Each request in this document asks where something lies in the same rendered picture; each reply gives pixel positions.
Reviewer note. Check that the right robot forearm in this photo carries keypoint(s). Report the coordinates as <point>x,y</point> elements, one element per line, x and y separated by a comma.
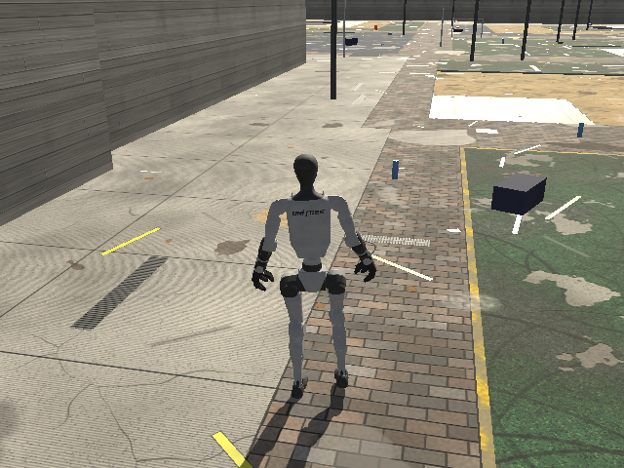
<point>362,251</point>

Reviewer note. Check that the right robot upper arm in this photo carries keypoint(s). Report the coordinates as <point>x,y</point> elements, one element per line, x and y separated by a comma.
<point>339,204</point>

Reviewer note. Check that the right robot thigh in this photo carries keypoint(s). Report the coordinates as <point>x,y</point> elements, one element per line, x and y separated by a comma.
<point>336,283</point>

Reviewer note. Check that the robot torso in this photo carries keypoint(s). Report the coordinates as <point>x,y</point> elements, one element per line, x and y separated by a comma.
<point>309,225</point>

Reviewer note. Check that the right robot hand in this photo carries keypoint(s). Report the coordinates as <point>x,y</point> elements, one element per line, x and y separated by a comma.
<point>371,267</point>

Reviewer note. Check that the left robot hand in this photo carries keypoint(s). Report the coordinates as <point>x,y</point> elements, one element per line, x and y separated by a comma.
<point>264,277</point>

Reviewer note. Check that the left robot upper arm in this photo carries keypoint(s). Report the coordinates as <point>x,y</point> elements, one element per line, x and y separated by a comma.
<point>278,207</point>

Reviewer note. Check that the left robot forearm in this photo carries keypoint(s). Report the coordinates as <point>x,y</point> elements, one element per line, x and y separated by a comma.
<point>262,259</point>

